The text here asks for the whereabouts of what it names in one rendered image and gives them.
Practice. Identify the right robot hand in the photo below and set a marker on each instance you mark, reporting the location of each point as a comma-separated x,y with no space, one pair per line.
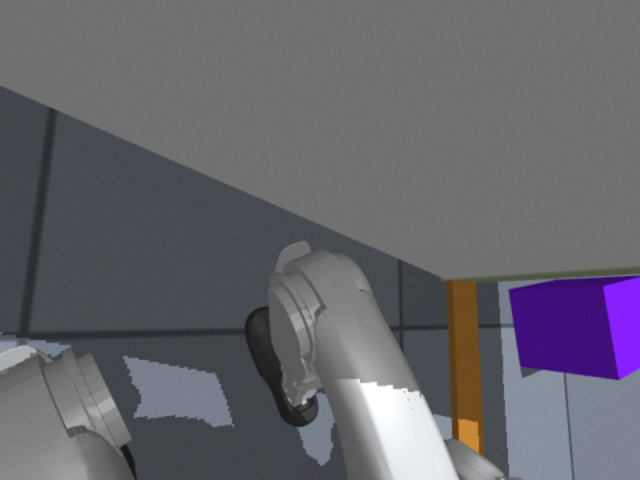
470,465

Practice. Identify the left robot foot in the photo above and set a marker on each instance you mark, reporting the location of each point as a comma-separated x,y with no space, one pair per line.
129,459

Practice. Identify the right robot foot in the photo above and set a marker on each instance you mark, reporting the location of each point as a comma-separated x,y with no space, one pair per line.
258,337

